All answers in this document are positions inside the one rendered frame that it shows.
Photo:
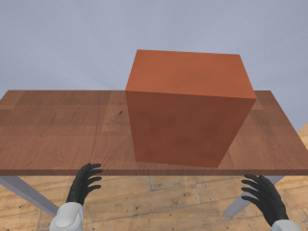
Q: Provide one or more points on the left robot hand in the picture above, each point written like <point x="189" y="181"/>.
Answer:
<point x="80" y="186"/>

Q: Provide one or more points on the carton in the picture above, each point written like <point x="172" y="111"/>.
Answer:
<point x="186" y="108"/>

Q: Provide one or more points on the table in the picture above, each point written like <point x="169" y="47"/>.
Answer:
<point x="57" y="132"/>

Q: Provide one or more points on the right robot hand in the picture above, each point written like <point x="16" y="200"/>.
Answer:
<point x="269" y="200"/>

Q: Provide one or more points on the left robot forearm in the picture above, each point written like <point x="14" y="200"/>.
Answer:
<point x="69" y="217"/>

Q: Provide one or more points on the right robot forearm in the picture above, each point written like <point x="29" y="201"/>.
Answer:
<point x="285" y="225"/>

